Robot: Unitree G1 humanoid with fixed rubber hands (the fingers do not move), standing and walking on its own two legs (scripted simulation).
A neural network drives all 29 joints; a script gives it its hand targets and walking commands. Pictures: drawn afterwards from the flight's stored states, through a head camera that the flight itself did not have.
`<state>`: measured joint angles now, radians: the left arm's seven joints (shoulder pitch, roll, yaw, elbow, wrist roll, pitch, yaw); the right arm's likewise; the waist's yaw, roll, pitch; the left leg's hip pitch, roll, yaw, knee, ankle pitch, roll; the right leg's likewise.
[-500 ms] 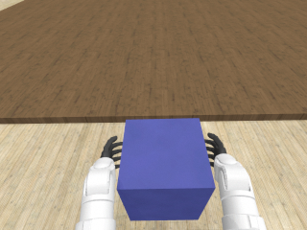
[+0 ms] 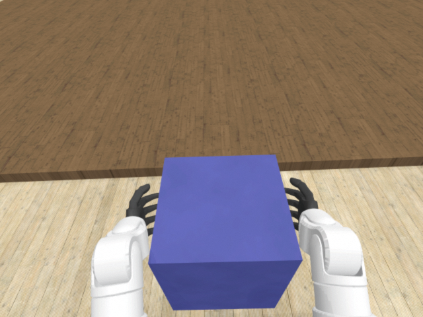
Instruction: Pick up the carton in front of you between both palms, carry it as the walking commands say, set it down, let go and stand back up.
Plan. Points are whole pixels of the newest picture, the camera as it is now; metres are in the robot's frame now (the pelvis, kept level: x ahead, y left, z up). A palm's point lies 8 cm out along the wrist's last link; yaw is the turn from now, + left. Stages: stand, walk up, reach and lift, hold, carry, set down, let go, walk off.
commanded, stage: carry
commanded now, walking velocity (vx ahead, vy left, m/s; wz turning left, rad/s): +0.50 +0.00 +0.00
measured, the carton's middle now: (221, 236) +0.28 +0.01 +0.01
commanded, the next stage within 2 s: none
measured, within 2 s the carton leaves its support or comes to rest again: neither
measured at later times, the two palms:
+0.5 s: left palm (146, 131) +0.55 +0.18 +0.07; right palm (261, 122) +0.57 -0.12 +0.07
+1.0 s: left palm (159, 61) +0.89 +0.18 +0.11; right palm (246, 55) +0.90 -0.12 +0.10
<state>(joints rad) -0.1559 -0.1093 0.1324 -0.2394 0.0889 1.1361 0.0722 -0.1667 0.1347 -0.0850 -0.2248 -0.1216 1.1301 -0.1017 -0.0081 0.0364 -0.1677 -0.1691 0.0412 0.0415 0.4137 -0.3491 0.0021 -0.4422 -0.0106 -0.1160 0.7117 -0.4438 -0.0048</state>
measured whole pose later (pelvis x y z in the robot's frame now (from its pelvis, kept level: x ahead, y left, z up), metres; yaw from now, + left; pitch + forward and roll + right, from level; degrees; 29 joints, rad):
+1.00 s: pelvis +0.62 +0.02 -0.02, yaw +2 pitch +3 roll +0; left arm -0.20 -0.13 0.12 -0.47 0.08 1.23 0.10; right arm -0.21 0.14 -0.11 -0.45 -0.08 1.21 -0.10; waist 0.00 0.00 -0.07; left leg 0.06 0.04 0.20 0.40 -0.47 -0.02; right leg -0.50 -0.05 -0.22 0.48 0.00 -0.04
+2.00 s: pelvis +0.86 +0.03 +0.00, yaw +1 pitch +8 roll +1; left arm -0.64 -0.06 0.26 -0.10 0.06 1.20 0.13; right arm -0.67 0.05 -0.23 -0.05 -0.06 1.19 -0.13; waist -0.02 0.02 0.04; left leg -0.34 0.01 0.10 0.57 -0.24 0.05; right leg -0.26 -0.01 -0.13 0.43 -0.27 -0.03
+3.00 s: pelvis +0.85 +0.03 -0.01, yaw -1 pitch +1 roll +0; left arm -0.68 0.01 0.17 0.16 0.05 1.27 0.13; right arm -0.68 -0.03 -0.19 0.17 -0.03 1.26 -0.13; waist 0.01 -0.01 -0.10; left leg -0.42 0.01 0.10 0.69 -0.36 0.06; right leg -0.20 0.01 -0.08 0.57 -0.39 -0.06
